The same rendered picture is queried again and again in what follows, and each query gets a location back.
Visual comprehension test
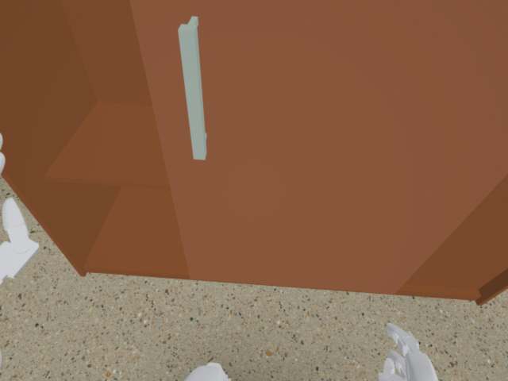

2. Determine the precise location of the right robot hand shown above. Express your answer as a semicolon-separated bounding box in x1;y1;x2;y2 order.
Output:
379;323;438;381

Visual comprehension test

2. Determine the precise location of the handle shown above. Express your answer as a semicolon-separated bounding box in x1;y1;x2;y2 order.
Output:
178;16;207;160

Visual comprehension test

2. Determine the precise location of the left robot hand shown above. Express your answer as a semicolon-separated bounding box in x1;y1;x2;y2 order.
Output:
0;133;39;285

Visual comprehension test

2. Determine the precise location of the wardrobe door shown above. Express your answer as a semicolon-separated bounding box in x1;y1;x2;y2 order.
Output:
130;0;508;294
404;174;508;290

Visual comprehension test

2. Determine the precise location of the left robot shin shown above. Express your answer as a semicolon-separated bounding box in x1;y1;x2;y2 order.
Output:
207;363;223;371

